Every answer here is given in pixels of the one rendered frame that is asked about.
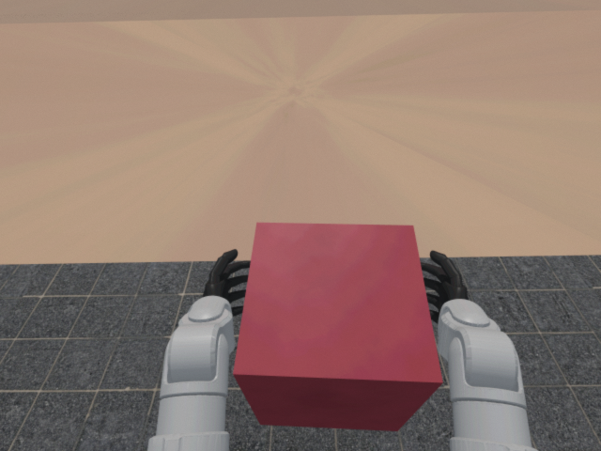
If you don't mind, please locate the left robot forearm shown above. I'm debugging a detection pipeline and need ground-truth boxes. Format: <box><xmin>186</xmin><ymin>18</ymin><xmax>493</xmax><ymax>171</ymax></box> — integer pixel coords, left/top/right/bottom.
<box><xmin>147</xmin><ymin>296</ymin><xmax>235</xmax><ymax>451</ymax></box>

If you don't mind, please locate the robot right hand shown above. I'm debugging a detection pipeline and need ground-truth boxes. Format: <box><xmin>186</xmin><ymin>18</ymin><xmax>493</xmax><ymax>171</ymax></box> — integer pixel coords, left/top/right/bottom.
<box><xmin>421</xmin><ymin>251</ymin><xmax>469</xmax><ymax>324</ymax></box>

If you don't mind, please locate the carton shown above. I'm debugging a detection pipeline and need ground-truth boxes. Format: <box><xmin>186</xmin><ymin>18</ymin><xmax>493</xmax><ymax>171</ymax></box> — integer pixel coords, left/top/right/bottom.
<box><xmin>233</xmin><ymin>223</ymin><xmax>443</xmax><ymax>431</ymax></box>

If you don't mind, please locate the right robot forearm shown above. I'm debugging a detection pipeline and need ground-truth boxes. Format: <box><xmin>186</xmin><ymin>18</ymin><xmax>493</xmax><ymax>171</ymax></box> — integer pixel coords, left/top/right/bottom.
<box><xmin>438</xmin><ymin>299</ymin><xmax>538</xmax><ymax>451</ymax></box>

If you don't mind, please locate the robot left hand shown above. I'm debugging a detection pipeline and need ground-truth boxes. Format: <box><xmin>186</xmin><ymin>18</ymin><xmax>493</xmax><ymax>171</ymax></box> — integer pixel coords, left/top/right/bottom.
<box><xmin>202</xmin><ymin>249</ymin><xmax>251</xmax><ymax>317</ymax></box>

